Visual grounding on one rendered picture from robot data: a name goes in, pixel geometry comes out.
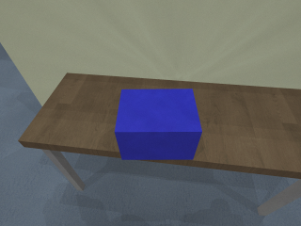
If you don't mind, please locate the carton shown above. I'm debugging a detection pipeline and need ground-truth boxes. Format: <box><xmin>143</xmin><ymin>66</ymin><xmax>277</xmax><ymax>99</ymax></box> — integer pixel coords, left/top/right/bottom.
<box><xmin>115</xmin><ymin>89</ymin><xmax>202</xmax><ymax>160</ymax></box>

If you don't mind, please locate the table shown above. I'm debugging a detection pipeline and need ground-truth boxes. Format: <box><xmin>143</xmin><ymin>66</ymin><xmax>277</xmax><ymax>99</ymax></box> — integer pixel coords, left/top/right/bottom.
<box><xmin>18</xmin><ymin>73</ymin><xmax>301</xmax><ymax>216</ymax></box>

